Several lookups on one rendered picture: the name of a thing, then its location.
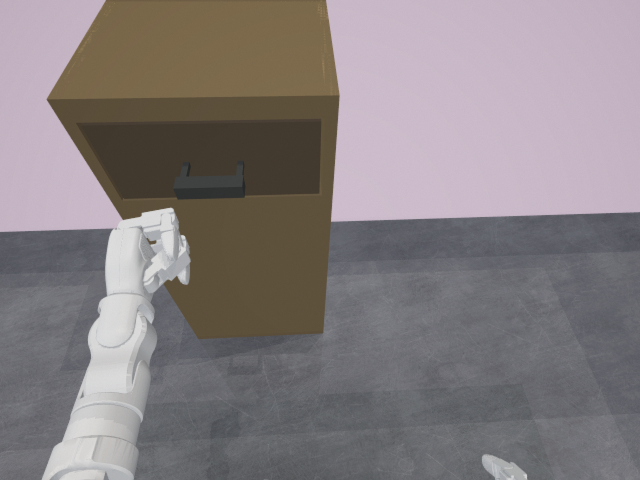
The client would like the robot left hand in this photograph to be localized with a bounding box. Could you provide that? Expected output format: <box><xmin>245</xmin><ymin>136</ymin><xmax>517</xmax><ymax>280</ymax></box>
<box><xmin>105</xmin><ymin>208</ymin><xmax>191</xmax><ymax>302</ymax></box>

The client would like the robot right hand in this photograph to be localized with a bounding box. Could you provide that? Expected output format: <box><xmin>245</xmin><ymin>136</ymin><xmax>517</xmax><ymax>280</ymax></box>
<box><xmin>482</xmin><ymin>454</ymin><xmax>527</xmax><ymax>480</ymax></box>

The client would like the handle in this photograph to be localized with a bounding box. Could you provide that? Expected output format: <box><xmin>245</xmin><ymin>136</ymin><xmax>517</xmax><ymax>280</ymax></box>
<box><xmin>173</xmin><ymin>161</ymin><xmax>245</xmax><ymax>200</ymax></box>

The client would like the cabinet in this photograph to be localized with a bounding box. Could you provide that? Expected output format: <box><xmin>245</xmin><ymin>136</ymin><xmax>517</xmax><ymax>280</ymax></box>
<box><xmin>46</xmin><ymin>0</ymin><xmax>340</xmax><ymax>339</ymax></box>

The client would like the drawer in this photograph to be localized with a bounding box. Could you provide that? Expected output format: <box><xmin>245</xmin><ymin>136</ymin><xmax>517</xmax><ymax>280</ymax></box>
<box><xmin>81</xmin><ymin>119</ymin><xmax>321</xmax><ymax>199</ymax></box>

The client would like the robot left forearm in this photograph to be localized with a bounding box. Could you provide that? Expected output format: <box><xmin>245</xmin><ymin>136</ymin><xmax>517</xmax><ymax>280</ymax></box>
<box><xmin>42</xmin><ymin>293</ymin><xmax>157</xmax><ymax>480</ymax></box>

